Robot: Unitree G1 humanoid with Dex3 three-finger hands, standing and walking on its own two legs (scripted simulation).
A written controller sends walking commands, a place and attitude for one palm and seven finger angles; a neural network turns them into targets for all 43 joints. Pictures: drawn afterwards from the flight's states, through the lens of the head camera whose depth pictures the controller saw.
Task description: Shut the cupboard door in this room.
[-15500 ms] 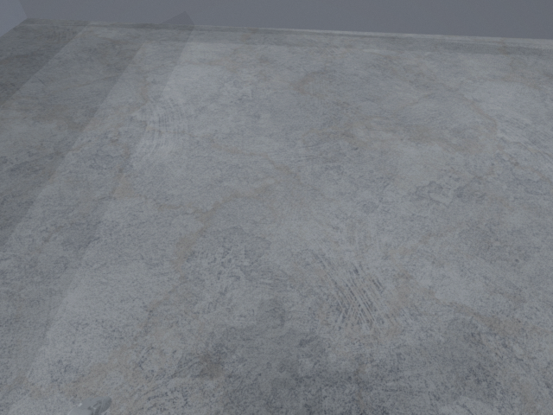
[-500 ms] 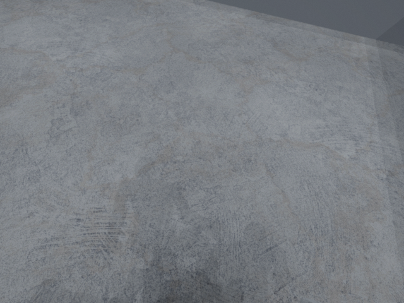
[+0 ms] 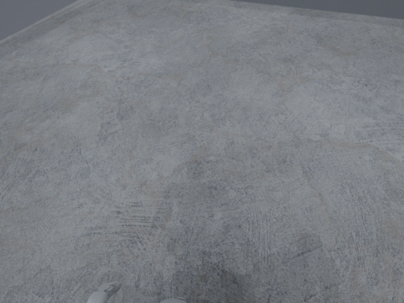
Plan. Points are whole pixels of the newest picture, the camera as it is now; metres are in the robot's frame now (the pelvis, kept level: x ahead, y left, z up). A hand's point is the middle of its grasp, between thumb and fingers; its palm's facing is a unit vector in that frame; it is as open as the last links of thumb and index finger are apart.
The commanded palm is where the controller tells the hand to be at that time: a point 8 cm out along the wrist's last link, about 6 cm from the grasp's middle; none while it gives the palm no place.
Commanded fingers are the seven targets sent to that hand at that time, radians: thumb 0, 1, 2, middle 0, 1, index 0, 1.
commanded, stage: turn or walk to find it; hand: left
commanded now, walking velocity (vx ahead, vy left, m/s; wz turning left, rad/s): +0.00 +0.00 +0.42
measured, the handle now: out of the picture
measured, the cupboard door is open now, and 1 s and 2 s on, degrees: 90 90 90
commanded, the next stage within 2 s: none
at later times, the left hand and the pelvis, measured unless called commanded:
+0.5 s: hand out of the picture -0.08 +0.22 -0.18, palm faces +0.30 -0.93 -0.24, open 7.4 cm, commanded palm none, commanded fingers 0.00 0.90 0.90 -0.20 -0.30 -0.20 -0.30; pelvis -0.03 +0.02 -0.01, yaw +14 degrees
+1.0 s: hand out of the picture +0.00 +0.23 -0.14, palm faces +0.38 -0.88 -0.28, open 7.4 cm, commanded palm none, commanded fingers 0.00 0.90 0.90 -0.20 -0.30 -0.20 -0.30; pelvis -0.04 -0.01 +0.00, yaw +24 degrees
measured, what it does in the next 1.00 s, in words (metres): steps on the spot, turning left: left foot, then right foot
